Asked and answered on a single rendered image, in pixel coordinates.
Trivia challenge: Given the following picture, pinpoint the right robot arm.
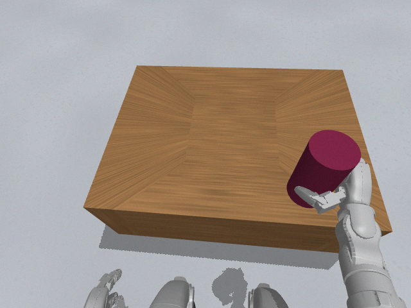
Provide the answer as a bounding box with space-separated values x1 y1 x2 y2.
335 203 407 308

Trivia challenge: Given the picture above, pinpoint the right robot hand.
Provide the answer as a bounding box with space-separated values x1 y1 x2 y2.
294 157 372 214

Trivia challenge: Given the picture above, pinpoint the can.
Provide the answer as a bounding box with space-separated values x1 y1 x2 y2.
286 130 361 208

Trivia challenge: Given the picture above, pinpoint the left robot hand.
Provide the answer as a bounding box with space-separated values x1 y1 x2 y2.
83 269 128 308

